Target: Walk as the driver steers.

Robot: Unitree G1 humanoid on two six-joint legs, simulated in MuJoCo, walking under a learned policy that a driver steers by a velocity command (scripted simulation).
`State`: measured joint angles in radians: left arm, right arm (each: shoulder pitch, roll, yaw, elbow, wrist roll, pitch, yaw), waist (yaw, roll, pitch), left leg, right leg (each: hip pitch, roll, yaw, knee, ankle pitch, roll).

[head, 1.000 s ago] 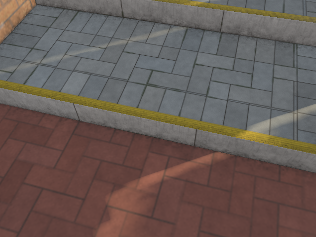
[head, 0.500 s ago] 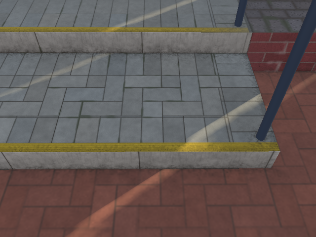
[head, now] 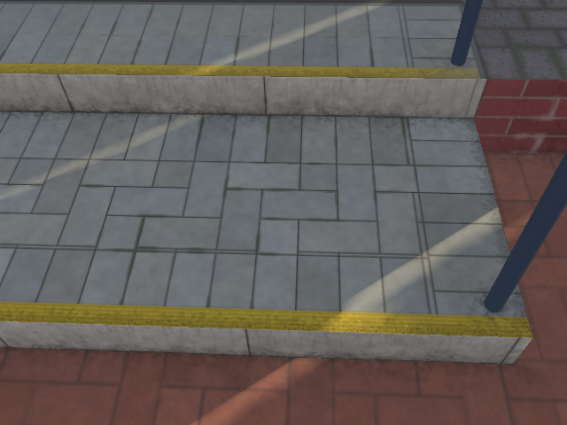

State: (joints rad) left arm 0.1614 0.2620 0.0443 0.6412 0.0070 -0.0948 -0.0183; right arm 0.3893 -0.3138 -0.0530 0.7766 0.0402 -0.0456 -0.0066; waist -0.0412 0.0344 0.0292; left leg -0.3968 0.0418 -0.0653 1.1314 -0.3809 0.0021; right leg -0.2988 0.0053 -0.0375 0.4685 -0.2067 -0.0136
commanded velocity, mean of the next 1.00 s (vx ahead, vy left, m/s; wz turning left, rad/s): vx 0.49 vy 0.00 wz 0.38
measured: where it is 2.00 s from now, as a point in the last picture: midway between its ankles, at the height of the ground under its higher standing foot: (242, 181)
